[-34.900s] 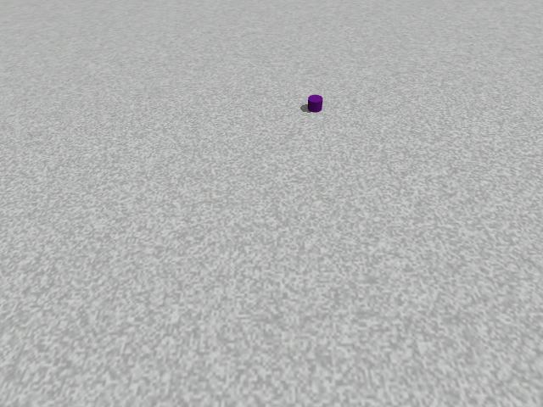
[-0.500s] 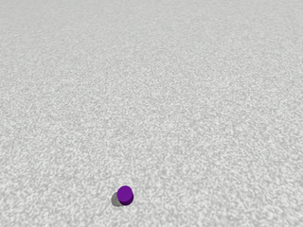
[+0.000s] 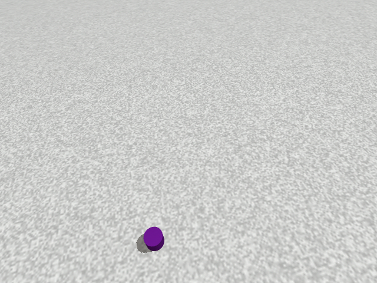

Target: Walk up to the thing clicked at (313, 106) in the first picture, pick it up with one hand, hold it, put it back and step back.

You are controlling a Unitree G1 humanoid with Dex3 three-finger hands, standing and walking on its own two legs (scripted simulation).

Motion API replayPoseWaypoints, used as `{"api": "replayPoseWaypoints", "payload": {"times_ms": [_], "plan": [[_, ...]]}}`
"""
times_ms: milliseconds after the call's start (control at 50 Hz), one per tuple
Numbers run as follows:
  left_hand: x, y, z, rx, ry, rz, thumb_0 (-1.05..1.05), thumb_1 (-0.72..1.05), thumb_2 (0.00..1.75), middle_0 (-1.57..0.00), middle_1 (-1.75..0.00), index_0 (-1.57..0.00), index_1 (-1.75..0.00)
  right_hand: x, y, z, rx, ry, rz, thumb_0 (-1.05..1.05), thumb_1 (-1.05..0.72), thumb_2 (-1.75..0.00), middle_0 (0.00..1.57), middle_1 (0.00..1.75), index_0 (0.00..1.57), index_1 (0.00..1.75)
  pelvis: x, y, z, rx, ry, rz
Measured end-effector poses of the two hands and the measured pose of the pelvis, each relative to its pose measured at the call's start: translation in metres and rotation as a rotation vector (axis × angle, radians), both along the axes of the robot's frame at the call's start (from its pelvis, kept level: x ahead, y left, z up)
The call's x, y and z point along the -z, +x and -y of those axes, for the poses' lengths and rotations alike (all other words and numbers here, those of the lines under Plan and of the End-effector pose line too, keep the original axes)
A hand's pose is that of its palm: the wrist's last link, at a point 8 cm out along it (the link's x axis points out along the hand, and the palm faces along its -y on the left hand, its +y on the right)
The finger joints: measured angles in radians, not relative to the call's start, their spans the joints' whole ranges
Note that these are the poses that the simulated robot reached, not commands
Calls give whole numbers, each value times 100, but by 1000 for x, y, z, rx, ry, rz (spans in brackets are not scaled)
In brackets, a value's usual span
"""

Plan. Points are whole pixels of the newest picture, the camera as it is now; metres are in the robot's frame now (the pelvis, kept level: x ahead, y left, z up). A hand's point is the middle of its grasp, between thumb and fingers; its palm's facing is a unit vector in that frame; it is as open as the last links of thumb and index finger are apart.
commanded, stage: step back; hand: left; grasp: from above
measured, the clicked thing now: (154, 238) +0.47 +0.23 -0.74
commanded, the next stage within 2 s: none
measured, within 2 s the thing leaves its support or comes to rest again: neither
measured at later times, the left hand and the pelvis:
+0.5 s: hand out of the picture +0.07 +0.31 -0.18, palm faces -0.07 -0.94 -0.34, open 7.4 cm; pelvis -0.07 +0.07 -0.01, yaw -1 degrees
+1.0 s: hand out of the picture -0.04 +0.32 -0.15, palm faces -0.05 -0.92 -0.39, open 7.4 cm; pelvis -0.18 +0.07 -0.02, yaw -2 degrees
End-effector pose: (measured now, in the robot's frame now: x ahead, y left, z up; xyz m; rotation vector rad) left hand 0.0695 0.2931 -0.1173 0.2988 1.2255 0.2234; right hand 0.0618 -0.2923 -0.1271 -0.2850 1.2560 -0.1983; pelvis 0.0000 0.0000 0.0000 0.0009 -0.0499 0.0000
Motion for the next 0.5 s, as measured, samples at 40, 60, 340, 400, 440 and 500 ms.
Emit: {"api": "replayPoseWaypoints", "payload": {"times_ms": [40, 60, 340, 400, 440, 500], "plan": [[1, -1, -4, -4, 10, 1, 1, 90, 90, -21, -30, -21, -30, 1, 0, 3, 3, -5, 0, 1, -90, -89, 21, 30, 20, 30, 3, -6, 0, 1, -5, -3], [2, -2, -7, -4, 15, 1, 1, 90, 90, -21, -30, -21, -30, 2, -1, 4, 3, -10, 1, 1, -90, -89, 21, 30, 20, 30, 4, -10, -1, 0, -9, -4], [30, 18, -68, 55, 29, 87, 1, 91, 90, -21, -30, -20, -30, -6, -61, -20, -2, -137, -74, 1, -90, -89, 20, 30, 20, 30, 25, -54, -51, -4, -6, -29], [29, 15, -68, 70, 14, 84, 1, 91, 90, -20, -30, -20, -30, -13, -78, -34, 12, -135, -86, 1, -90, -89, 20, 30, 20, 30, 18, -62, -58, -3, -20, -30], [27, 9, -66, 81, 0, 75, 1, 91, 90, -20, -30, -20, -30, -15, -86, -41, 22, -137, -83, 1, -90, -89, 21, 30, 20, 30, 15, -66, -63, 6, -24, -34], [25, -3, -66, 105, -6, 56, 1, 91, 90, -21, -30, -20, -30, -13, -90, -49, 40, -130, -49, 1, -90, -89, 21, 30, 20, 30, 14, -74, -70, 26, -22, -30]]}}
